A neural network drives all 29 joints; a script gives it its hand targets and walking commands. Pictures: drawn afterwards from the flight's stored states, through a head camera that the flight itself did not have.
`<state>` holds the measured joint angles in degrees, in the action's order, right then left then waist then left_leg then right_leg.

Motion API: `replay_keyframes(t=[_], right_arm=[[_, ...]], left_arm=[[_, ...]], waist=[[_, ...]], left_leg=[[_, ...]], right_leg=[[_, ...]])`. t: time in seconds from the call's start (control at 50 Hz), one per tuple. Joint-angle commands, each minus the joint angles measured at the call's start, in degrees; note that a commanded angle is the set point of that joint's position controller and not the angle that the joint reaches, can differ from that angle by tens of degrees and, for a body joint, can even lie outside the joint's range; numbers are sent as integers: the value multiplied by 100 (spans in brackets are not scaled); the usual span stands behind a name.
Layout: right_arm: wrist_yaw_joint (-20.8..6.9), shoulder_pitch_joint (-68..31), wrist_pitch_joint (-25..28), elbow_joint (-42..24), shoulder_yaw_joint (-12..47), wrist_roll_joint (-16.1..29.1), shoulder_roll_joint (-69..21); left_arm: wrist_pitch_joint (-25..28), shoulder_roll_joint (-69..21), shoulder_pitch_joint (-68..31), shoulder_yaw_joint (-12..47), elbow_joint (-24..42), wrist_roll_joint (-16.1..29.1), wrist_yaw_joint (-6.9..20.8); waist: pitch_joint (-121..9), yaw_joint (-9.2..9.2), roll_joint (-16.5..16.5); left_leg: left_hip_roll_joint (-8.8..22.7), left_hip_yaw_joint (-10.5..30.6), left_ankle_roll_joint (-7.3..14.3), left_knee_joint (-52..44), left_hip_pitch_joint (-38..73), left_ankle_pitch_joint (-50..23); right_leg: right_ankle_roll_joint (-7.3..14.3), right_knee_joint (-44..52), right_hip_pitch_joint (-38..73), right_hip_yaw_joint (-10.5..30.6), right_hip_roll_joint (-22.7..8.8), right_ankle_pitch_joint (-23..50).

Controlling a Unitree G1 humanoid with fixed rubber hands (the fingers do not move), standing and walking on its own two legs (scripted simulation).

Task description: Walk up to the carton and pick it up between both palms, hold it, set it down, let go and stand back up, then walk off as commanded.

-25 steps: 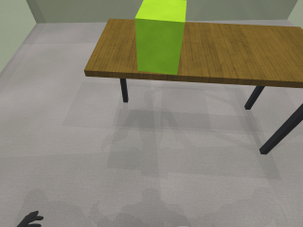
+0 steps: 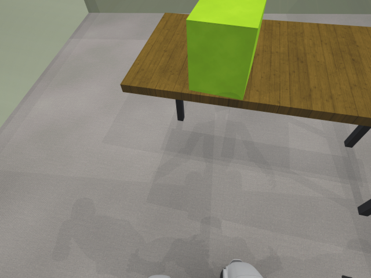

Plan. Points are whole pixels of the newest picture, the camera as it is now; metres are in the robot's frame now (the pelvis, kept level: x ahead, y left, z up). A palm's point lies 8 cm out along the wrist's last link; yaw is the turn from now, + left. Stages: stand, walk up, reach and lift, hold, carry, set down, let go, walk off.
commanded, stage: walk off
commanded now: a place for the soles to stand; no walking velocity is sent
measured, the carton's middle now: (225, 44) +0.75 -0.09 +0.07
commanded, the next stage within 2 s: stand in 1.52 s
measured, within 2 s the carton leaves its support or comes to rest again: neither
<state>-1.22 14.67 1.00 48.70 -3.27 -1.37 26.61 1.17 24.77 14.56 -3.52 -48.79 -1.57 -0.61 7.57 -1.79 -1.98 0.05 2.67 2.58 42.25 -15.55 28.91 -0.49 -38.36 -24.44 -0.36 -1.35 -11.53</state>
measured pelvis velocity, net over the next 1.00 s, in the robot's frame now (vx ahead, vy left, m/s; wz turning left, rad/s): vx -0.01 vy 0.07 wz -0.09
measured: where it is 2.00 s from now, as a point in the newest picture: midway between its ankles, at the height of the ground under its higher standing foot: outside the picture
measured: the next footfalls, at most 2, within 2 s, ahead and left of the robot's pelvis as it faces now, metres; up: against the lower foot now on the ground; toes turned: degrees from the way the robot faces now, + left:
right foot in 0.70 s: +0.02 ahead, -0.06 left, +0.00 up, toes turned +0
left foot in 0.92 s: +0.09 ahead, +0.21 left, +0.00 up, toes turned -6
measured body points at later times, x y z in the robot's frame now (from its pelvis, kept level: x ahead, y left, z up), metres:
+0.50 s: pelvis +0.00 +0.06 +0.00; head +0.05 +0.05 +0.44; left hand +0.15 +0.40 -0.09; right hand +0.04 -0.29 -0.11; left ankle -0.01 +0.16 -0.71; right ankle +0.08 -0.11 -0.70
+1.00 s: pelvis -0.01 +0.07 +0.01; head +0.00 +0.07 +0.46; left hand +0.13 +0.38 -0.09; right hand +0.07 -0.26 -0.09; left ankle +0.05 +0.21 -0.71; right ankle -0.02 -0.05 -0.71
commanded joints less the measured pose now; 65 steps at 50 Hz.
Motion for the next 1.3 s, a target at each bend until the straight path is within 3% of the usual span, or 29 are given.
replay_keyframes(t=[0.0,0.02,0.06,0.12,0.16,0.2,0.26,0.34,0.38,0.4,0.44,0.54,0.58,0.62,0.64,0.66,0.68,0.7,0.72,0.74,0.8,0.86,0.9,0.96,0.98,1.02,1.04,1.1,1.28], right_arm=[[22,657,-222,-15,-391,-175,1151],[26,191,-215,-176,-346,-169,1345],[-46,-620,-209,-202,-255,-49,1180],[19,-502,-174,-415,-245,-48,925],[57,-267,-192,-390,-217,30,858],[18,234,-303,-221,-315,-40,1005],[-104,599,-299,-104,-338,5,1048],[-61,592,-186,-186,-408,-24,988],[37,318,-105,-284,-444,-149,1384],[83,-129,-127,-332,-461,-147,1435],[45,-556,-128,-438,-435,-104,1514],[216,337,4,-289,-378,-58,1033],[228,411,47,-250,-396,-37,882],[226,71,10,-368,-403,28,968],[200,-192,36,-521,-380,45,846],[184,-219,46,-607,-307,69,780],[212,-144,49,-543,-259,128,640],[229,-164,35,-450,-288,69,692],[223,97,23,-368,-287,44,738],[166,-120,73,-336,-255,76,597],[90,129,111,-95,-299,144,612],[211,-222,169,-44,-244,59,576],[291,57,167,34,-372,-43,954],[262,-867,198,37,-354,23,1122],[231,-1000,173,-16,-284,-6,1012],[176,-772,121,40,-158,32,693],[182,-670,126,3,-174,58,645],[155,-491,143,187,-255,43,767],[168,-902,123,263,-180,80,612]], left_arm=[[-54,1078,-403,-259,343,135,-185],[-33,972,-436,-194,316,143,-197],[50,911,-136,-220,73,192,-209],[124,1146,93,-270,2,135,-180],[121,1420,296,-316,91,125,-258],[109,1529,-143,-337,166,84,-234],[124,1822,-558,-421,291,-60,-243],[58,1318,-806,-286,426,28,-241],[-25,799,-522,-131,428,174,-282],[-28,816,-520,-195,340,171,-251],[-40,1092,-451,-239,366,146,-258],[-48,829,-254,-134,310,231,-216],[-5,704,-530,-158,318,189,-141],[36,681,-198,-129,357,176,-151],[123,947,291,-198,235,103,-159],[186,1220,491,-262,214,92,-185],[216,1332,315,-308,237,62,-197],[178,1340,320,-282,233,95,-205],[183,1342,91,-320,306,23,-168],[190,1221,-176,-223,237,39,-185],[230,1035,-824,-119,409,-13,-100],[123,868,-746,-53,291,51,-19],[-34,692,-749,-25,185,94,13],[-51,782,-430,-76,-54,85,18],[-12,684,-369,-106,-44,102,19],[87,860,-634,-150,-171,60,46],[90,892,-745,-133,-122,54,38],[37,749,-933,-76,-180,148,69],[45,654,-995,-40,-342,143,61]], waist=[[-440,498,507],[-274,360,-76],[58,-68,-355],[-360,-65,-14],[-939,-23,457],[-1026,196,641],[-813,389,1079],[-1042,523,1123],[-762,462,-469],[-660,342,-442],[-530,124,-680],[-940,317,-505],[-1170,440,-296],[-1362,109,-317],[-1597,-174,-58],[-1575,-112,-135],[-1490,-108,364],[-1201,-123,565],[-954,-4,720],[-733,135,484],[-719,441,1047],[-650,403,799],[-461,472,549],[-21,110,-348],[-90,-13,-606],[-305,119,114],[-501,204,29],[-563,337,-174],[-904,258,186]], left_leg=[[349,473,258,-1479,438,336],[921,1350,567,-1965,-625,282],[1214,1196,815,-1714,-1768,-1093],[478,374,187,-562,-457,-2675],[-29,-18,6,711,-361,-1485],[-66,41,-42,1369,-452,835],[25,-12,13,1187,-404,455],[65,95,-123,-1024,151,-651],[1384,2408,410,-2199,433,-1102],[1850,2282,938,-2107,61,-1527],[1935,2090,1211,-1860,-1275,-1582],[1129,1149,2,-1019,1754,-5542],[1073,876,56,-854,2226,-6149],[1026,382,89,-408,1355,-5712],[747,189,108,280,658,-5464],[500,278,-111,332,-324,-4268],[210,55,-310,680,-1049,-2616],[19,-121,-282,1084,-1292,-62],[252,37,-212,689,-1018,542],[236,136,-149,273,-578,343],[58,61,-142,-575,-29,-1032],[158,108,-67,-1415,1041,-2155],[659,1086,254,-1766,1433,-1420],[1433,1770,740,-2353,-954,-5],[1288,1447,608,-2265,-1214,-341],[614,812,149,-1733,-589,-848],[573,648,105,-1587,-146,-1404],[607,762,220,-1922,105,-433],[726,690,165,-1951,386,-1819]], right_leg=[[280,953,-382,1091,-434,-558],[252,474,69,818,-35,-1040],[302,-240,1314,413,117,-1179],[579,501,772,1386,-594,1128],[1139,943,971,2632,-1301,1692],[1374,1483,624,3105,-1758,42],[1305,1597,-12,2635,-1462,-1391],[706,243,410,1371,-622,656],[268,-1176,-850,783,425,-711],[180,-1713,-742,435,660,-2065],[176,-1872,492,484,251,-2042],[323,-762,-756,588,450,-1227],[354,140,-242,342,396,-1150],[458,1471,1079,293,153,-3],[778,1725,1958,1031,-188,976],[1005,1133,2712,1903,-601,2372],[1404,841,3106,2478,-1228,3503],[1767,942,2811,2701,-1650,3398],[1727,899,2305,2724,-1742,3052],[1619,1053,1636,2534,-1608,2891],[1003,955,1596,1250,-841,2387],[683,857,492,1134,-389,1405],[475,607,-574,1255,-147,-149],[368,-84,906,774,197,-1508],[345,152,1388,697,132,-1445],[540,1469,967,1340,-221,-1195],[590,1370,808,1461,-393,-334],[374,1383,558,1348,-258,-935],[331,1319,1089,1120,-283,274]])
